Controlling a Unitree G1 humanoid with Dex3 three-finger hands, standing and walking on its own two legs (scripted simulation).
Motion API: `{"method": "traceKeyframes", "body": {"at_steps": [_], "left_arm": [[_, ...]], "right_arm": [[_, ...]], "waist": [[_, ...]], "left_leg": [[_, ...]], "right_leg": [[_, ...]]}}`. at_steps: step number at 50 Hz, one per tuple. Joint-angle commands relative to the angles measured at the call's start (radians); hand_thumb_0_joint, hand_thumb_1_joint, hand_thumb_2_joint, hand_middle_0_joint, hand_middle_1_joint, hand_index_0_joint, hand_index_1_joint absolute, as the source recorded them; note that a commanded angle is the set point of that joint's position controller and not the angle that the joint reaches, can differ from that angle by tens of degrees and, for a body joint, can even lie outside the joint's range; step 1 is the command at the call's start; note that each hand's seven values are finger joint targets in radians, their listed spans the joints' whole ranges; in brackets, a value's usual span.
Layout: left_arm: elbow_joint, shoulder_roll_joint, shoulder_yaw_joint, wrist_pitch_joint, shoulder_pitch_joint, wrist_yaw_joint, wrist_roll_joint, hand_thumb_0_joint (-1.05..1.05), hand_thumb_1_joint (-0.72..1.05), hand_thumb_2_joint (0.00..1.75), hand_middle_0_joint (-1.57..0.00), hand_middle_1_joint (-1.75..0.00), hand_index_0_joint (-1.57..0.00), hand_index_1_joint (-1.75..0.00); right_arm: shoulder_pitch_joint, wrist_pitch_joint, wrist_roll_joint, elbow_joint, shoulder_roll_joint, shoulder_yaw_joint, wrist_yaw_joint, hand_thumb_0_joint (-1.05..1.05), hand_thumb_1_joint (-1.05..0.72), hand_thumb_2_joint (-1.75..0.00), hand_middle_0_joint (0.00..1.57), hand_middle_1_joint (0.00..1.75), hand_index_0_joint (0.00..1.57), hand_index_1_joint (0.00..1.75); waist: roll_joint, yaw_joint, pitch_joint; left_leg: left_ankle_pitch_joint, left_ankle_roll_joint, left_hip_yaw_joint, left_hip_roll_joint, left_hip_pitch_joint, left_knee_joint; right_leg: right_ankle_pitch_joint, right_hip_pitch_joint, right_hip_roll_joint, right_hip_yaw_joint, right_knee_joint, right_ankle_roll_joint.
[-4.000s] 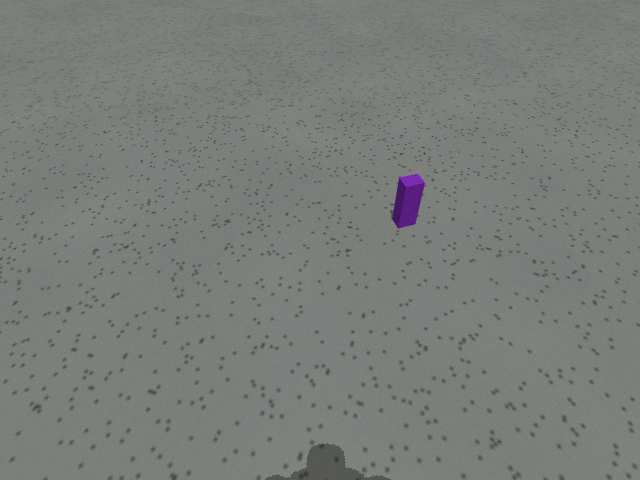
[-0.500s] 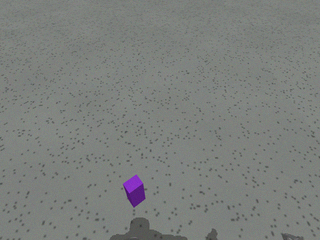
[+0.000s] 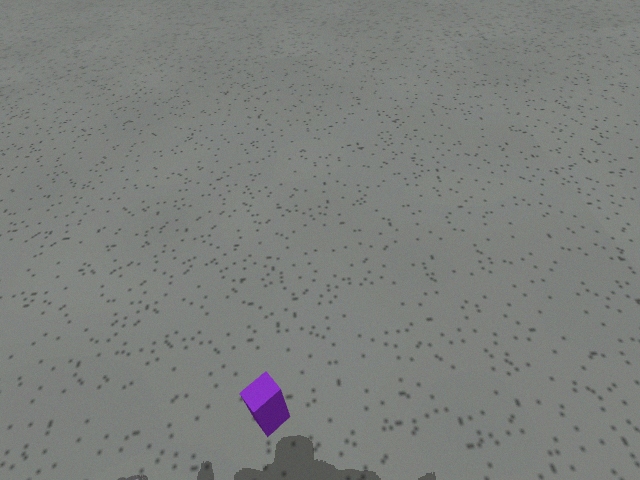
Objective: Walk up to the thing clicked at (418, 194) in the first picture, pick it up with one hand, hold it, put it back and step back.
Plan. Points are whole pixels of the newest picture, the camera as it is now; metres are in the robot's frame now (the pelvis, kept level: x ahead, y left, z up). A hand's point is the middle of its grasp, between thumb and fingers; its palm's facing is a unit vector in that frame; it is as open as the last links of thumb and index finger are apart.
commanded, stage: walk up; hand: left
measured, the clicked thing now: (266, 405) +0.41 +0.20 -0.64
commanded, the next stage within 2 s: stand in 0.86 s
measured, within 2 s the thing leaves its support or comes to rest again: neither
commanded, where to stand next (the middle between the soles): +0.06 -0.01 m, yaw +0 degrees
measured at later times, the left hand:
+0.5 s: hand out of the picture +0.09 +0.25 -0.14, palm faces -0.01 -0.95 -0.32, open 7.4 cm
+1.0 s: hand out of the picture +0.10 +0.26 -0.14, palm faces +0.00 -0.95 -0.33, open 7.4 cm
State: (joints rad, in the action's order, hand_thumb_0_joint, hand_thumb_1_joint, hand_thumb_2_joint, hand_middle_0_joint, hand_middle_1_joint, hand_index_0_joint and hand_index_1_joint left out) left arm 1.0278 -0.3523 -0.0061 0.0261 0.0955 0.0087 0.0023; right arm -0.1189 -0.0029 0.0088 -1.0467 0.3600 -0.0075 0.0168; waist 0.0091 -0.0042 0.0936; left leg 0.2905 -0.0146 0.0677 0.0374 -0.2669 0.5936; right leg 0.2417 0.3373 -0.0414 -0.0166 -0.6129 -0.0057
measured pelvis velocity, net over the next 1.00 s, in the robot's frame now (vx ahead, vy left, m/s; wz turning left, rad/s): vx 0.02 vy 0.01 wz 0.01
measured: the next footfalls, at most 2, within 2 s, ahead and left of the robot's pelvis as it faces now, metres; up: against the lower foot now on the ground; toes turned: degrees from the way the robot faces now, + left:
none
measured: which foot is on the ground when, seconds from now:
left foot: down 0.00-1.00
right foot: down 0.00-1.00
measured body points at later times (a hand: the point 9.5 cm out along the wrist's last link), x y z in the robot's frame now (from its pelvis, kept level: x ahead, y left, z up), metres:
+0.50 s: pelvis +0.01 +0.00 +0.02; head +0.02 +0.00 +0.47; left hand +0.09 +0.30 -0.11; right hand +0.09 -0.30 -0.11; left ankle +0.02 +0.13 -0.73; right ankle +0.05 -0.12 -0.73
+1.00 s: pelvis +0.02 +0.01 +0.02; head +0.03 +0.00 +0.47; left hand +0.10 +0.30 -0.11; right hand +0.11 -0.29 -0.11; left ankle +0.02 +0.13 -0.73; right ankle +0.05 -0.12 -0.73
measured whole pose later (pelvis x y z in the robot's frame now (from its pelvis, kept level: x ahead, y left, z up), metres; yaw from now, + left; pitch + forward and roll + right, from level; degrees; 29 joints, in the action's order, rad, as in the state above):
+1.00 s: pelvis +0.02 +0.01 +0.02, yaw +0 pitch -2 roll +0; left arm 1.17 -0.34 0.01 0.01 0.08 0.01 -0.01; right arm -0.07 -0.01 -0.02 -1.16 0.34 0.01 0.01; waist 0.00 0.00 0.04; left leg 0.18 -0.01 0.06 0.03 -0.11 0.32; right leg 0.13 0.16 -0.04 -0.03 -0.33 -0.02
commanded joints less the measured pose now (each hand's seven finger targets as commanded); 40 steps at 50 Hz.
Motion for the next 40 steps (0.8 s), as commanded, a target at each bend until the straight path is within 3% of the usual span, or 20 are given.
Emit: {"method": "traceKeyframes", "body": {"at_steps": [1, 6, 12, 18, 34, 40], "left_arm": [[-0.007, -0.227, 0.052, 0.017, -0.048, -0.02, 0.007, 0.0, 0.9, 0.9, -0.2, -0.3, -0.2, -0.3], [0.029, -0.212, 0.046, 0.005, -0.102, -0.014, 0.008, 0.0, 0.9, 0.9, -0.2, -0.3, -0.2, -0.3], [0.068, -0.206, 0.046, 0.002, -0.114, -0.006, 0.004, 0.0, 0.9, 0.9, -0.2, -0.3, -0.2, -0.3], [0.088, -0.207, 0.048, 0.003, -0.119, -0.004, -0.005, 0.0, 0.9, 0.9, -0.2, -0.3, -0.2, -0.3], [0.099, -0.199, 0.05, 0.004, -0.09, -0.008, -0.006, 0.0, 0.9, 0.9, -0.2, -0.3, -0.2, -0.3], [0.104, -0.198, 0.053, 0.0, -0.075, -0.01, -0.008, 0.0, 0.9, 0.9, -0.2, -0.3, -0.2, -0.3]], "right_arm": [[0.055, -0.033, 0.0, 0.01, 0.22, 0.04, -0.014, 0.0, -0.9, -0.9, 0.2, 0.3, 0.2, 0.3], [0.083, -0.032, -0.007, -0.042, 0.22, 0.035, -0.015, 0.0, -0.9, -0.9, 0.2, 0.3, 0.2, 0.3], [0.108, -0.034, -0.011, -0.068, 0.219, 0.035, -0.014, 0.0, -0.9, -0.9, 0.2, 0.3, 0.2, 0.3], [0.108, -0.029, -0.011, -0.075, 0.217, 0.041, -0.011, 0.0, -0.9, -0.9, 0.2, 0.3, 0.2, 0.3], [0.101, -0.023, -0.012, -0.076, 0.211, 0.05, -0.014, 0.0, -0.9, -0.9, 0.2, 0.3, 0.2, 0.3], [0.109, -0.023, -0.01, -0.071, 0.205, 0.053, -0.015, 0.0, -0.9, -0.9, 0.2, 0.3, 0.2, 0.3]], "waist": [[-0.026, 0.016, -0.155], [0.0, 0.014, -0.126], [0.01, 0.018, -0.126], [-0.01, 0.006, -0.112], [-0.016, 0.002, -0.141], [-0.016, 0.006, -0.127]], "left_leg": [[-0.143, 0.057, -0.122, 0.099, 0.044, -0.184], [-0.091, 0.045, -0.129, 0.109, 0.053, -0.275], [-0.089, 0.036, -0.117, 0.109, 0.084, -0.323], [-0.049, 0.034, -0.109, 0.106, 0.12, -0.333], [-0.139, 0.031, -0.104, 0.11, 0.166, -0.334], [-0.149, 0.031, -0.105, 0.113, 0.163, -0.345]], "right_leg": [[-0.176, -0.146, -0.096, 0.119, 0.168, 0.049], [-0.114, -0.168, -0.093, 0.117, 0.241, 0.04], [-0.141, -0.201, -0.096, 0.108, 0.295, 0.027], [-0.062, -0.164, -0.097, 0.112, 0.348, 0.02], [-0.175, -0.193, -0.1, 0.103, 0.346, 0.011], [-0.176, -0.195, -0.098, 0.09, 0.336, 0.009]]}}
